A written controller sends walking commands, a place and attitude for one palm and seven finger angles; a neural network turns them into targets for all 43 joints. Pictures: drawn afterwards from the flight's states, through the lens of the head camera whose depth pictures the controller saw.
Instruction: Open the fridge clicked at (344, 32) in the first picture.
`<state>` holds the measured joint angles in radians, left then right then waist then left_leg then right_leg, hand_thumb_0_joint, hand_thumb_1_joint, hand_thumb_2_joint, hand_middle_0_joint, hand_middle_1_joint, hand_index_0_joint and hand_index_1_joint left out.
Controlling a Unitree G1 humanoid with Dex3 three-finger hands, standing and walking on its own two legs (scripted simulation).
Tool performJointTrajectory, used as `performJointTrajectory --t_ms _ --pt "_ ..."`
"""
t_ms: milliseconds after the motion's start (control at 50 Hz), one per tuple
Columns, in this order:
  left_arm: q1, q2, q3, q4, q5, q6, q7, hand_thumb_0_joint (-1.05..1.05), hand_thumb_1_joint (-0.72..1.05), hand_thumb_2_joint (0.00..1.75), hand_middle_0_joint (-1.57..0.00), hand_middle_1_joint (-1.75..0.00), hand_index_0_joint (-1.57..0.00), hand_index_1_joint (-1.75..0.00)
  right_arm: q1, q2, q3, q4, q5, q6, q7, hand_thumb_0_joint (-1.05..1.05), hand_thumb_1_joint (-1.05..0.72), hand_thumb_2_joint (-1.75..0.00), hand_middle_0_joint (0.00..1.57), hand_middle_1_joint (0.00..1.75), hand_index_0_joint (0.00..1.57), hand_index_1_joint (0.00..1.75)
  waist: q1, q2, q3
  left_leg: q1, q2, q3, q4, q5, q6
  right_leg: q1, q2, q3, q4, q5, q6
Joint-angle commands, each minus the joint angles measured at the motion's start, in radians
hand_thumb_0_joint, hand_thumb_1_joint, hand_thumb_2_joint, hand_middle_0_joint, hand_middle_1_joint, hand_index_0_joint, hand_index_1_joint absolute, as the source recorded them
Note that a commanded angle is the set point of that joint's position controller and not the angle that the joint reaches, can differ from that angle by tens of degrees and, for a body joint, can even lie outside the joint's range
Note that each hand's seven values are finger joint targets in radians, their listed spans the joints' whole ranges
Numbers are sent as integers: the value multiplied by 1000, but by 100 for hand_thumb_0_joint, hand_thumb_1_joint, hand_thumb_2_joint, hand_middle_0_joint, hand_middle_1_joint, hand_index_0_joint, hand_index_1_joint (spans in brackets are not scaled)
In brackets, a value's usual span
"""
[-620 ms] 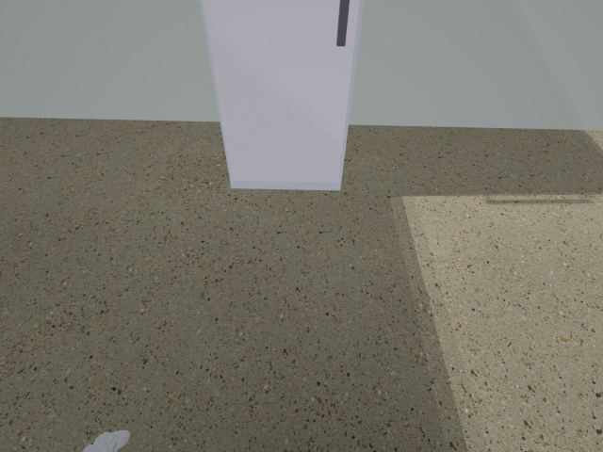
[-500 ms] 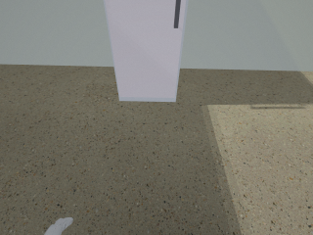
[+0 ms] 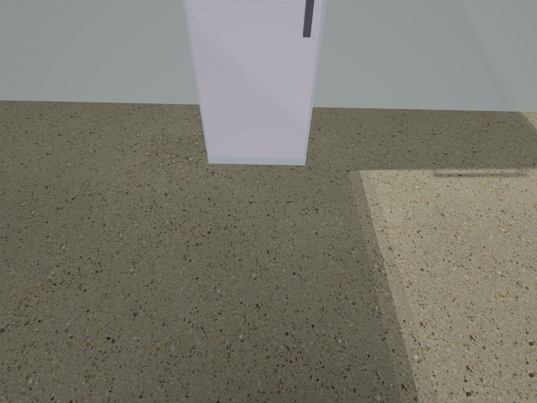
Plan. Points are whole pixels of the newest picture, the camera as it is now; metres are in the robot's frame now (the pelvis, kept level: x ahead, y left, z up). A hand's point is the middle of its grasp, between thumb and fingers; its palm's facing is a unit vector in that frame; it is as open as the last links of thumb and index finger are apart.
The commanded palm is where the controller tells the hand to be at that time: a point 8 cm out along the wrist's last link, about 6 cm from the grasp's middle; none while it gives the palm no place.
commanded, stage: stand and wait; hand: right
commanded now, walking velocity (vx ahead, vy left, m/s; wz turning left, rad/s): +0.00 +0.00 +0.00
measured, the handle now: out of the picture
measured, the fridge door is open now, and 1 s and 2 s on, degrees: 0 0 0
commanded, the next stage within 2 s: look at it before walking up in 0.20 s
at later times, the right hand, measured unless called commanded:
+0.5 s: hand out of the picture +0.07 -0.24 -0.15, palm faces -0.04 +0.94 -0.33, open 7.4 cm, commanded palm none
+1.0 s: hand out of the picture +0.08 -0.25 -0.16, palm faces -0.03 +0.94 -0.33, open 7.4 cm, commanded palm none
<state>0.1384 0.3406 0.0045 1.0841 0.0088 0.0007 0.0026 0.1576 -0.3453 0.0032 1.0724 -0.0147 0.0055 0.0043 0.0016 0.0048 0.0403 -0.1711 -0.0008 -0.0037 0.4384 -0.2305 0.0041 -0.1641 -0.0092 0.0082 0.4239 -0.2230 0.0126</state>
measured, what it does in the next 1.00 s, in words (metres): stands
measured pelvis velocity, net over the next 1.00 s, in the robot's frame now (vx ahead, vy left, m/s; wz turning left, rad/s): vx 0.01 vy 0.00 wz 0.01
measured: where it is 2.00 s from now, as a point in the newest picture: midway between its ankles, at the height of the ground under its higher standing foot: (273, 363)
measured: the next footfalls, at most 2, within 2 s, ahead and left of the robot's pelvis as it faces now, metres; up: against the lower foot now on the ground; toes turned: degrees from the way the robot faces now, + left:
left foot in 1.64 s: +0.37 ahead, +0.11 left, +0.00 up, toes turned +14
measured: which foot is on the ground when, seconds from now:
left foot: down 0.00-1.00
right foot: down 0.00-1.00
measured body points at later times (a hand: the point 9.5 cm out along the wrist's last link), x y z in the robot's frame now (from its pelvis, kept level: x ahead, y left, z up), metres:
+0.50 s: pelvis +0.00 +0.00 +0.00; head +0.00 +0.00 +0.45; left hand +0.07 +0.30 -0.13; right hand +0.08 -0.29 -0.13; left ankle +0.01 +0.12 -0.74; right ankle +0.01 -0.13 -0.74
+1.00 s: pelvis +0.01 +0.00 +0.00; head +0.01 +0.00 +0.45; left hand +0.08 +0.29 -0.13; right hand +0.08 -0.30 -0.13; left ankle +0.01 +0.12 -0.74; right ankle +0.01 -0.13 -0.74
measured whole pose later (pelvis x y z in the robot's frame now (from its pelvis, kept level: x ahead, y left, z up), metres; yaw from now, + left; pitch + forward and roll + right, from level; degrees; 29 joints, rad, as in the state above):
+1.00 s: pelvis +0.01 +0.00 +0.00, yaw +0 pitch -2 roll +0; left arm 0.12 0.32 0.00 1.11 0.01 0.00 0.00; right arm 0.15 -0.33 0.00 1.09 -0.02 0.00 0.00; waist 0.00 0.01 0.02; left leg -0.15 0.00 -0.01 0.40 -0.21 0.00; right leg -0.14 -0.01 0.00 0.39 -0.21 0.01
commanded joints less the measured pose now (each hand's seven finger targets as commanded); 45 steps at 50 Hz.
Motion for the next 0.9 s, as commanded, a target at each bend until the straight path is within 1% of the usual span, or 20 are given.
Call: performJointTrajectory --t_ms 0,120,140,160,220,280,300,340,360,380,460,500,520,560,700,760,800,840,880 --pt "-60 199 35 -65 2 -35 11 0 90 90 -20 -30 -20 -30 -61 -203 -38 -67 6 -30 -14 0 -90 -90 20 30 20 30 -4 -1 -86 11 120 -113 -95 95 36 13 -103 85 -78 115 -44" --pt "-59 200 33 -49 3 -33 10 0 90 90 -20 -30 -20 -30 -65 -203 -37 -57 5 -29 -14 0 -90 -90 20 30 20 30 -4 8 -52 -8 119 -119 -113 59 35 4 -103 85 -93 89 -40" --pt "-59 200 33 -47 3 -33 10 0 90 90 -20 -30 -20 -30 -63 -202 -37 -56 5 -29 -14 0 -90 -90 20 30 20 30 -4 -2 -52 -9 120 -120 -115 57 35 5 -103 86 -94 88 -40" --pt "-56 199 33 -48 1 -32 9 0 90 90 -20 -30 -20 -30 -63 -205 -38 -58 4 -30 -14 0 -90 -90 20 30 20 30 -4 10 -49 -8 119 -118 -117 56 35 1 -104 85 -91 88 -39" --pt "-55 199 34 -44 3 -31 8 0 90 90 -20 -30 -20 -30 -72 -203 -37 -58 4 -29 -14 0 -90 -90 20 30 20 30 -2 13 -36 -21 117 -125 -126 24 34 -4 -100 87 -101 71 -38" --pt "-55 197 34 -44 3 -33 7 0 90 90 -20 -30 -20 -30 -66 -201 -38 -58 3 -29 -14 0 -90 -90 20 30 20 30 -4 -3 -46 -18 117 -122 -126 20 32 0 -103 89 -102 69 -40" --pt "-55 198 32 -42 3 -33 8 0 90 90 -20 -30 -20 -30 -68 -202 -38 -58 4 -29 -14 0 -90 -90 20 30 20 30 -3 3 -48 -15 115 -124 -127 20 32 -1 -103 90 -104 69 -39" --pt "-56 197 33 -43 3 -33 7 0 90 90 -20 -30 -20 -30 -71 -202 -37 -58 3 -29 -13 0 -90 -90 20 30 20 30 -3 -2 -47 -15 117 -124 -129 19 32 -1 -102 91 -106 68 -39" --pt "-56 197 33 -43 2 -31 7 0 90 90 -20 -30 -20 -30 -69 -204 -38 -58 2 -30 -13 0 -90 -90 20 30 20 30 -5 16 -42 -18 117 -125 -132 20 33 -3 -101 88 -99 70 -38" --pt "-54 196 34 -43 2 -32 7 0 90 90 -20 -30 -20 -30 -70 -201 -38 -58 2 -30 -13 0 -90 -90 20 30 20 30 -1 12 -46 -18 119 -128 -135 14 33 0 -101 89 -102 68 -38" --pt "-56 197 34 -42 1 -33 7 0 90 90 -20 -30 -20 -30 -64 -200 -38 -58 3 -32 -13 0 -90 -90 20 30 20 30 -3 4 -66 -8 119 -122 -129 56 32 18 -104 88 -94 99 -38" --pt "-56 197 33 -41 2 -35 8 0 90 90 -20 -30 -20 -30 -65 -200 -37 -57 4 -33 -14 0 -90 -90 20 30 20 30 -1 -3 -80 4 119 -119 -119 98 33 29 -107 87 -95 126 -37" --pt "-57 199 33 -39 1 -36 8 0 90 90 -20 -30 -20 -30 -64 -198 -37 -55 4 -33 -14 0 -90 -90 20 30 20 30 -2 -14 -85 8 119 -116 -117 105 32 31 -109 86 -97 128 -37" --pt "-59 198 33 -40 0 -34 8 0 90 90 -20 -30 -20 -30 -62 -199 -36 -55 3 -32 -14 0 -90 -90 20 30 20 30 -3 -8 -73 7 116 -112 -115 108 31 24 -111 87 -99 126 -38" --pt "-62 199 32 -37 0 -35 10 0 90 90 -20 -30 -20 -30 -55 -198 -36 -47 4 -34 -15 0 -90 -90 20 30 20 30 -3 -1 -81 20 122 -111 -114 156 32 43 -112 84 -100 158 -37" --pt "-63 199 32 -38 -1 -33 10 0 90 90 -20 -30 -20 -30 -56 -200 -36 -49 4 -33 -15 0 -90 -90 20 30 20 30 -4 -2 -67 19 120 -111 -120 148 30 34 -111 86 -102 150 -37" --pt "-64 198 32 -35 -1 -35 10 0 90 90 -20 -30 -20 -30 -56 -199 -37 -47 4 -34 -15 0 -90 -90 20 30 20 30 -4 -4 -77 28 121 -109 -118 159 30 40 -112 85 -105 161 -37" --pt "-69 199 32 -36 -1 -33 10 0 90 90 -20 -30 -20 -30 -57 -198 -35 -47 3 -32 -15 0 -90 -90 20 30 20 30 -4 -8 -62 17 120 -108 -125 130 28 36 -112 87 -113 138 -37" --pt "-70 200 32 -37 0 -33 9 0 90 90 -20 -30 -20 -30 -56 -199 -35 -46 3 -32 -14 0 -90 -90 20 30 20 30 -4 -10 -64 14 120 -109 -126 127 28 40 -111 88 -112 139 -37"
